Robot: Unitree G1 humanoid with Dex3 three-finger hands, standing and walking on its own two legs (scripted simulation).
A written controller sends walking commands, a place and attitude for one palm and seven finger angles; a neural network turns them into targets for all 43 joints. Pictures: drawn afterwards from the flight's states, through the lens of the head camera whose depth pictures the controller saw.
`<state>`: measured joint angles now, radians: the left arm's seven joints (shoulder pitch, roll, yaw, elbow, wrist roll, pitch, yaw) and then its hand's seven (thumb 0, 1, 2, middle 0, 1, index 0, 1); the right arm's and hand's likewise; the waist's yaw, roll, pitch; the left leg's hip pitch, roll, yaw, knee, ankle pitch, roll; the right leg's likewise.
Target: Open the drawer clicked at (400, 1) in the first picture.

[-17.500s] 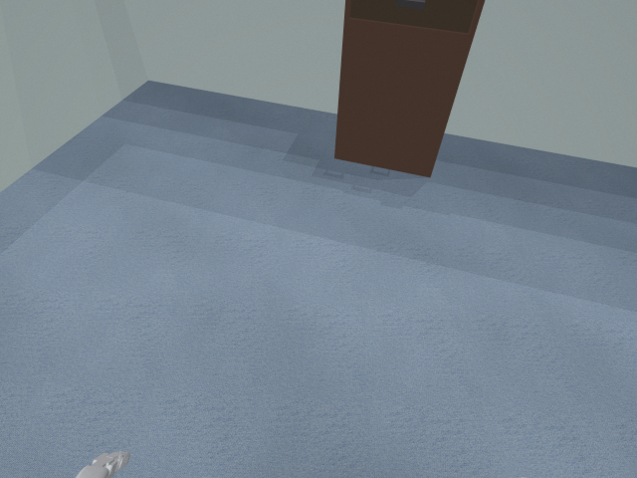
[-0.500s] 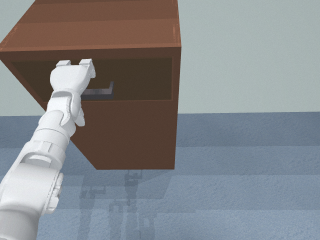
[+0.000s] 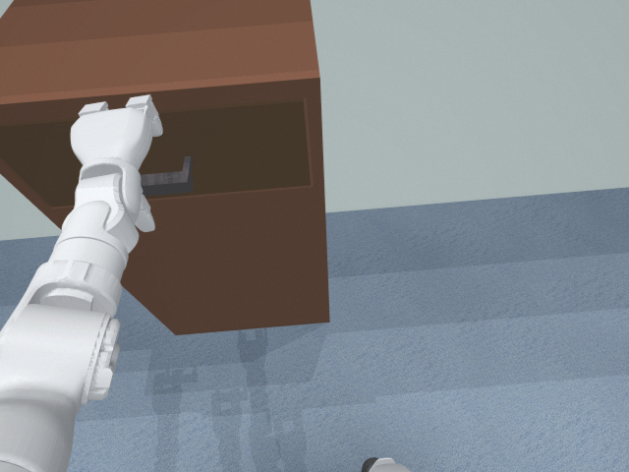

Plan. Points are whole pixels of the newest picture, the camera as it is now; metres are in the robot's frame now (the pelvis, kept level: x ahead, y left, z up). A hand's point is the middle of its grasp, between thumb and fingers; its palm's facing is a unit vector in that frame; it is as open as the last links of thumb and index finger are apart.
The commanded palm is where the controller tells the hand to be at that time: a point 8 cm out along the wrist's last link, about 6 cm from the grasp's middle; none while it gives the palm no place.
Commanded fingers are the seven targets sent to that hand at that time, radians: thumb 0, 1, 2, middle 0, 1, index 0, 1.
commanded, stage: move the hooked fingers above the handle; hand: left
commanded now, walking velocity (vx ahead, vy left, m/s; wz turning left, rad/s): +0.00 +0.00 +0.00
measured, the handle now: (159, 174) +0.55 +0.22 +0.03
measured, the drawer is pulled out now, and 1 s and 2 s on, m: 0.00 0.00 0.00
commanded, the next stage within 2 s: none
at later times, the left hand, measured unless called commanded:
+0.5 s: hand (120, 156) +0.50 +0.23 +0.12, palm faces +0.12 +0.07 -0.99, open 13.6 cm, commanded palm +0.47 +0.23 +0.14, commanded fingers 0.00 -0.50 0.30 -0.30 -1.20 -0.30 -1.20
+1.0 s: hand (100, 166) +0.50 +0.26 +0.11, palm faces +0.12 +0.11 -0.99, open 13.8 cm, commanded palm +0.47 +0.23 +0.14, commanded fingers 0.00 -0.50 0.30 -0.30 -1.20 -0.30 -1.20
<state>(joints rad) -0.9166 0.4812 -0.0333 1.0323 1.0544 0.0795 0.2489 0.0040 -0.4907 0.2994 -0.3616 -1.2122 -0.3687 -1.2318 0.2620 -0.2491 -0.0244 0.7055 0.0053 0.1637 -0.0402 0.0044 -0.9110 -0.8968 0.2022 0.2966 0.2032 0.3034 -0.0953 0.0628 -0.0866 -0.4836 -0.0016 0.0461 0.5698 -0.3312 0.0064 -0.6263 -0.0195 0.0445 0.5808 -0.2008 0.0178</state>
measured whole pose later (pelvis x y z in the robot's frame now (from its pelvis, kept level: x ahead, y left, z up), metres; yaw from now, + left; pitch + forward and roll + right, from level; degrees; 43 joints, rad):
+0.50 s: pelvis -0.01 +0.00 +0.00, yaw +1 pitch +15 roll +1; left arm -1.01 0.51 -0.08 1.10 1.07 0.06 0.33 0.00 -0.49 0.30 -0.32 -1.20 -0.34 -1.24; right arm 0.26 -0.27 -0.03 0.72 0.00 0.14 -0.03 0.00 -0.91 -0.90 0.20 0.30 0.20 0.30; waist -0.10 0.05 -0.09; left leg -0.55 -0.01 0.03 0.63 -0.34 0.01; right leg -0.67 -0.03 0.03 0.61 -0.20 0.02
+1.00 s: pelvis -0.01 +0.00 -0.01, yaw +1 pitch +16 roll +1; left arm -0.98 0.54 -0.06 1.10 1.07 0.11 0.35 0.00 -0.49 0.30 -0.32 -1.20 -0.32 -1.20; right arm 0.26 -0.28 -0.04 0.74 0.00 0.14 -0.03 0.00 -0.91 -0.90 0.20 0.30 0.20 0.30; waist -0.09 0.06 -0.09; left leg -0.58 -0.01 0.02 0.65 -0.35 0.01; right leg -0.70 -0.03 0.02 0.64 -0.22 0.02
